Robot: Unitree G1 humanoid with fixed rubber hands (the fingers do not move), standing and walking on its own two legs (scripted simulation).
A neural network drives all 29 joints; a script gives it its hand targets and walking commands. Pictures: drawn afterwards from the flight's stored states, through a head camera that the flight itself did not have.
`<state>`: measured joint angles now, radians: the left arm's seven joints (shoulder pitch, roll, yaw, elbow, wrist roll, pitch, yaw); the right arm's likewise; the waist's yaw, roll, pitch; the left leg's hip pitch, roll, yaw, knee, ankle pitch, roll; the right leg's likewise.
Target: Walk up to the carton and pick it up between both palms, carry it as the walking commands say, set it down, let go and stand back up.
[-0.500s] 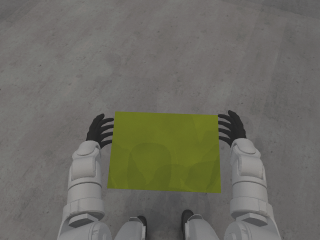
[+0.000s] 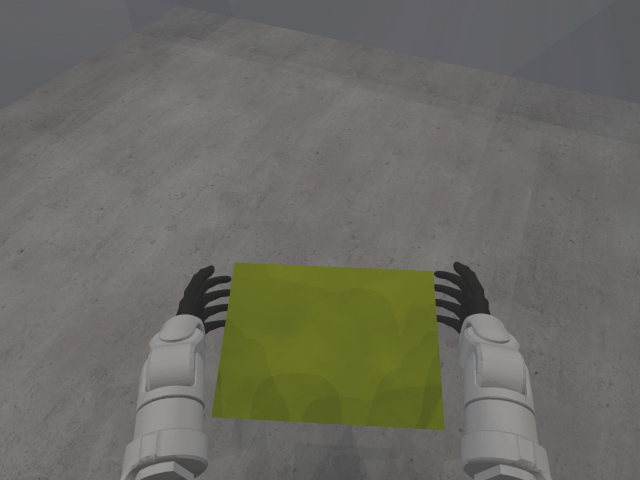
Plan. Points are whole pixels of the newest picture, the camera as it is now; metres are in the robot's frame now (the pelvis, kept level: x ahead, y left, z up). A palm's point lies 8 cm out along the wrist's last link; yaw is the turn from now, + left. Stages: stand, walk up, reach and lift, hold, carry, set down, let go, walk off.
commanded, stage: reach and lift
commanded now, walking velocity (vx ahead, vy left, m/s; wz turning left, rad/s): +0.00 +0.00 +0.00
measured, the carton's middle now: (329, 347) +0.31 +0.01 -0.09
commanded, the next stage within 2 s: hold in 1.12 s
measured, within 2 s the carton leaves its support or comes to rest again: neither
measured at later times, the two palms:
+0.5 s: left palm (179, 311) +0.30 +0.19 +0.05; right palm (483, 311) +0.30 -0.17 +0.06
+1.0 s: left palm (180, 315) +0.29 +0.19 +0.05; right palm (482, 313) +0.30 -0.18 +0.05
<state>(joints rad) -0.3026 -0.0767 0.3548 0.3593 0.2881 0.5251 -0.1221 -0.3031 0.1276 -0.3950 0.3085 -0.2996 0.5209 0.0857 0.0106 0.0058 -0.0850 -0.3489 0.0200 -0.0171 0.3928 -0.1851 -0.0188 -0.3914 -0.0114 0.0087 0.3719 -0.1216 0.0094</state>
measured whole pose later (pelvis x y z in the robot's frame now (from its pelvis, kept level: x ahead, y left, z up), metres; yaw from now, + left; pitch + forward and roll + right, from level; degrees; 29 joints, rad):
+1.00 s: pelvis +0.01 +0.00 +0.01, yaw +0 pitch -4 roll +0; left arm -0.21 -0.11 0.30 0.18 0.31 0.70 -0.08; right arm -0.22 0.14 -0.31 0.14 -0.32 0.69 0.07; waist 0.00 0.02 0.00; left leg 0.00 0.02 -0.02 0.20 -0.14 -0.02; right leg -0.04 -0.01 0.00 0.18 -0.08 0.02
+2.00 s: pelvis +0.01 +0.01 +0.01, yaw +0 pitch -4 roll +0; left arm -0.19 -0.12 0.29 0.16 0.31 0.70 -0.07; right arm -0.20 0.14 -0.31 0.13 -0.32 0.69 0.08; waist -0.01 0.02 0.00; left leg 0.00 0.02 -0.02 0.21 -0.14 -0.01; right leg -0.04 -0.02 0.01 0.20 -0.08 0.02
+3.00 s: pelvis -0.01 -0.01 -0.02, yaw +2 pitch +3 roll +0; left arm -0.04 -0.13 0.15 -0.46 0.12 1.21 0.14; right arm -0.08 0.13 -0.16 -0.42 -0.12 1.18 -0.15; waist -0.01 0.00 -0.18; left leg -0.38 0.01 -0.06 0.60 -0.28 -0.03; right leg -0.42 -0.02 -0.03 0.61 -0.24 0.00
